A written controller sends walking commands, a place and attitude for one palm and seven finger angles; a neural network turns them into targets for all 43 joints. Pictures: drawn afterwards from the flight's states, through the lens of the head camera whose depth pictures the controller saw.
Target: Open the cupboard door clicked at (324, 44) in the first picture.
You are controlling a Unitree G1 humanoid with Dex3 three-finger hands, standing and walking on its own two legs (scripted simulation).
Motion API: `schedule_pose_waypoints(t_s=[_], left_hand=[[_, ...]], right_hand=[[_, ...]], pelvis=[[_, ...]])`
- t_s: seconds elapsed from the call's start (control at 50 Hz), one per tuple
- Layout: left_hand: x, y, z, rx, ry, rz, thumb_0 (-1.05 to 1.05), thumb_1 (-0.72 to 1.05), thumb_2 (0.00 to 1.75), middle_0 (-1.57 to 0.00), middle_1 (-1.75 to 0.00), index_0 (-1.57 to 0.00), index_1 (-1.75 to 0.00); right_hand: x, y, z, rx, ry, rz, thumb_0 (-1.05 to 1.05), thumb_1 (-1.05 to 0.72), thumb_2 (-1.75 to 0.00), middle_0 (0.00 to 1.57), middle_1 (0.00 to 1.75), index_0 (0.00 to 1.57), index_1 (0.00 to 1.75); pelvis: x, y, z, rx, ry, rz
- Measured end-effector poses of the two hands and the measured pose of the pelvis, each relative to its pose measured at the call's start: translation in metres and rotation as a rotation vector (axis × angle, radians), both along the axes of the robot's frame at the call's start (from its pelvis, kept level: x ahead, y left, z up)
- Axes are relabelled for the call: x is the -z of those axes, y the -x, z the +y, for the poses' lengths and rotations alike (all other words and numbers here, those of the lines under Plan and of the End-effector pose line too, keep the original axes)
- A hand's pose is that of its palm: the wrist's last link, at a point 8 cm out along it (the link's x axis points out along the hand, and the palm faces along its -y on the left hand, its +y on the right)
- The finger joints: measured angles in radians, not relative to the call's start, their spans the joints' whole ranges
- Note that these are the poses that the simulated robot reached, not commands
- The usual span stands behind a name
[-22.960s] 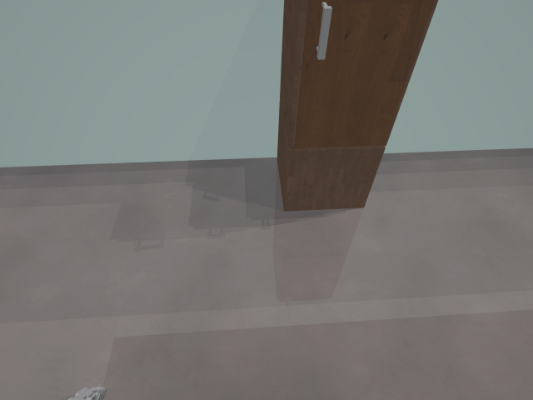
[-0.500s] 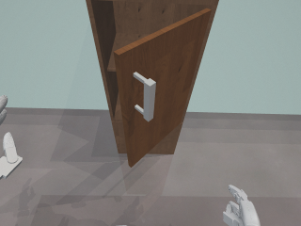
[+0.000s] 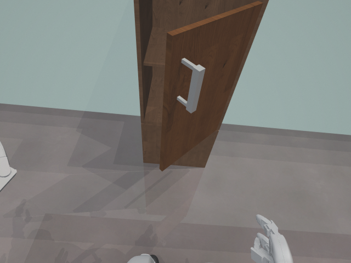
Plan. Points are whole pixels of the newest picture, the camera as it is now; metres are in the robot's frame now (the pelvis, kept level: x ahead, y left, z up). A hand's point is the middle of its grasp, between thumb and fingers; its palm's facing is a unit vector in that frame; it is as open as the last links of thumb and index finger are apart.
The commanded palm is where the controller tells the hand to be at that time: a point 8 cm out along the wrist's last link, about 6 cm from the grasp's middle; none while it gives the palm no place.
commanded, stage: step back with the hand held close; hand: left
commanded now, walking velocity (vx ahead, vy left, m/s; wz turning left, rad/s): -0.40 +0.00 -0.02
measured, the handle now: (188, 86) +0.52 +0.01 +0.12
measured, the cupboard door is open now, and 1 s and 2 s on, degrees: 46 46 46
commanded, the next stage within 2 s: stop stepping back and stand still in 0.14 s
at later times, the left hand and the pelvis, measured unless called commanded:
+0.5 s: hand out of the picture +0.10 +0.24 +0.17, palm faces +0.36 -0.83 -0.42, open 7.4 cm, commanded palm +0.03 +0.28 +0.18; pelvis -0.13 -0.01 +0.00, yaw -3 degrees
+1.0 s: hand out of the picture +0.04 +0.23 +0.17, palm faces +0.38 -0.79 -0.48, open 7.4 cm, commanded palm -0.02 +0.28 +0.18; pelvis -0.17 -0.01 +0.00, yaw -2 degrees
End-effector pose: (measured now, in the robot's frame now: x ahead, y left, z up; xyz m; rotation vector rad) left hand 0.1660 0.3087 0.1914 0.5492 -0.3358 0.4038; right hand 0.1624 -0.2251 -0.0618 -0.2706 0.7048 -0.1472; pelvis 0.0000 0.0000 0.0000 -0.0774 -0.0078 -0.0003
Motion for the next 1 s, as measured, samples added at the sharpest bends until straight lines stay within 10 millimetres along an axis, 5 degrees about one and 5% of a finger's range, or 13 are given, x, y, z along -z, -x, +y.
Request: schedule_pose_waypoints(t_s=[0.12, 0.22, 0.32, 0.48, 0.62, 0.82, 1.0], left_hand=[[-0.003, 0.026, -0.014, 0.05, 0.066, -0.003, 0.01, 0.89, 0.9, -0.21, -0.3, -0.21, -0.3], [-0.002, 0.052, -0.032, 0.121, 0.006, -0.003, 0.01, 0.89, 0.9, -0.21, -0.3, -0.21, -0.3], [-0.01, 0.076, -0.04, 0.174, -0.026, -0.011, 0.01, 0.89, 0.9, -0.21, -0.3, -0.21, -0.3], [0.004, 0.099, -0.024, 0.088, 0.039, 0.037, 0.01, 0.89, 0.9, -0.21, -0.3, -0.21, -0.3], [-0.004, 0.16, -0.037, 0.097, 0.006, 0.072, 0.01, 0.89, 0.9, -0.21, -0.3, -0.21, -0.3], [0.007, 0.166, -0.003, -0.031, 0.036, 0.018, 0.01, 0.89, 0.9, -0.21, -0.3, -0.21, -0.3], [0.001, 0.17, -0.038, 0.047, -0.016, 0.077, 0.01, 0.89, 0.9, -0.21, -0.3, -0.21, -0.3]], right_hand=[[-0.009, 0.028, 0.005, -0.017, -0.015, -0.017, 0.01, -0.9, -0.9, 0.21, 0.3, 0.2, 0.3], [0.004, 0.057, -0.004, -0.021, -0.036, -0.035, 0.01, -0.9, -0.9, 0.21, 0.3, 0.2, 0.3], [0.013, 0.107, -0.017, 0.055, -0.025, 0.029, 0.01, -0.9, -0.9, 0.21, 0.3, 0.2, 0.3], [0.014, 0.18, -0.033, 0.154, -0.004, 0.028, 0.01, -0.9, -0.9, 0.21, 0.3, 0.2, 0.3], [0.012, 0.225, -0.037, 0.133, -0.011, 0.091, 0.01, -0.9, -0.9, 0.21, 0.3, 0.2, 0.3], [0.02, 0.221, -0.025, 0.129, 0.002, 0.04, 0.01, -0.9, -0.9, 0.21, 0.3, 0.2, 0.3], [0.027, 0.205, -0.005, 0.05, -0.107, 0.027, 0.01, -0.9, -0.9, 0.21, 0.3, 0.2, 0.3]], pelvis=[[-0.007, 0.03, -0.002, 0.036, 0.009, 0.047], [0.007, 0.069, -0.011, 0.077, -0.041, 0.071], [0.005, 0.089, -0.009, 0.094, -0.04, 0.011], [0.003, 0.124, -0.008, 0.07, -0.056, -0.02], [-0.007, 0.152, -0.011, 0.078, -0.078, -0.005], [0.002, 0.17, 0.004, 0.04, -0.091, -0.017], [0.001, 0.173, -0.009, 0.041, -0.078, -0.007]])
